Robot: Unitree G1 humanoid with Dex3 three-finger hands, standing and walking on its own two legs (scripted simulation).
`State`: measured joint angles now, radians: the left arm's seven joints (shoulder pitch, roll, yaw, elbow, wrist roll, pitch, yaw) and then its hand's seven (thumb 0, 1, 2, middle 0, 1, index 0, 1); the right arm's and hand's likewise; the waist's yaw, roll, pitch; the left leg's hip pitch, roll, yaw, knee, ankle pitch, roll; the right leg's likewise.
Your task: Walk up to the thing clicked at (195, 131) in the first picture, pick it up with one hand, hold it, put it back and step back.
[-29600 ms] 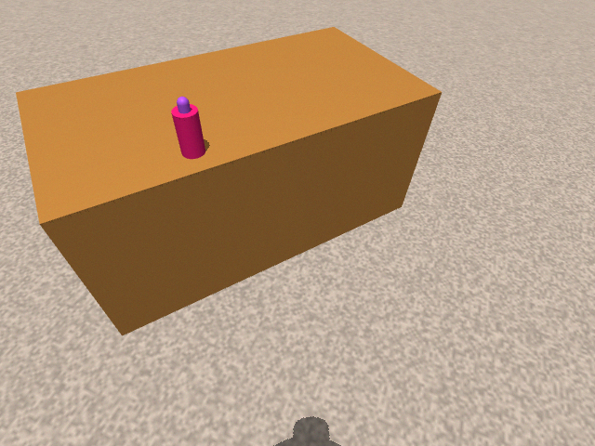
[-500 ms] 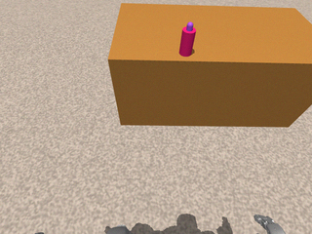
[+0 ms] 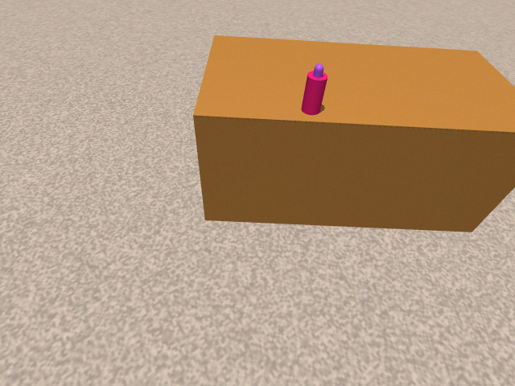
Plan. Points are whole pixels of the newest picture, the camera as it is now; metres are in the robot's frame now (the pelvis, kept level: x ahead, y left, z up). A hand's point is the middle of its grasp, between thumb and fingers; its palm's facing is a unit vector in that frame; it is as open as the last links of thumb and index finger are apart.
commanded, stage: step back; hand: right
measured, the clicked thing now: (314, 88) +1.06 -0.20 -0.08
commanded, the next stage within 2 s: stand in 0.60 s
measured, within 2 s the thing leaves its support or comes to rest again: neither
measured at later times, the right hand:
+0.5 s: hand out of the picture +0.16 -0.23 -0.14, palm faces -0.04 +0.93 -0.36, open 7.4 cm
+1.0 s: hand out of the picture +0.13 -0.24 -0.13, palm faces +0.00 +0.94 -0.34, open 7.4 cm
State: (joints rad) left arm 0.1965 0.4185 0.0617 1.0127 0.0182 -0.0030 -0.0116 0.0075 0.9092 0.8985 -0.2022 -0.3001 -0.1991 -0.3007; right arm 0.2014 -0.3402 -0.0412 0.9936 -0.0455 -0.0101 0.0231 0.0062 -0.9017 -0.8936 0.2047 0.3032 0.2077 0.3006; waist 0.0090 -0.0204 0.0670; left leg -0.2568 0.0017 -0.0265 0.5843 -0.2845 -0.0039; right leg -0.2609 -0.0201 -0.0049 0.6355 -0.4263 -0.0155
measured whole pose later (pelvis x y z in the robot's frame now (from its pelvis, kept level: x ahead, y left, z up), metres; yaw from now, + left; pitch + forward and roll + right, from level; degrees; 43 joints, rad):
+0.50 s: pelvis +0.05 +0.01 +0.01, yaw +1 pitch -2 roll +0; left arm 0.11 0.38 0.03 1.06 0.01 -0.02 0.00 0.01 0.91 0.90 -0.20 -0.30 -0.20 -0.30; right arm 0.08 -0.33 -0.03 1.05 -0.03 -0.01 0.00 0.01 -0.90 -0.89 0.20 0.30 0.21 0.30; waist 0.02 -0.01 0.08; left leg -0.23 0.02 0.01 0.54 -0.28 0.00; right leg -0.16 -0.02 -0.01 0.52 -0.31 0.02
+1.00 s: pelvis +0.04 +0.01 +0.02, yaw +0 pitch -4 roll +0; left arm 0.07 0.35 0.00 1.13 0.01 -0.02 0.00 0.00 0.91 0.90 -0.20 -0.30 -0.20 -0.30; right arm 0.06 -0.34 -0.01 1.13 -0.01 -0.01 0.01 0.00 -0.90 -0.89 0.20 0.30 0.20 0.30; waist -0.01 0.00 0.07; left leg -0.11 0.02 0.02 0.32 -0.15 -0.01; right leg -0.06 -0.01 0.00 0.31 -0.19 0.01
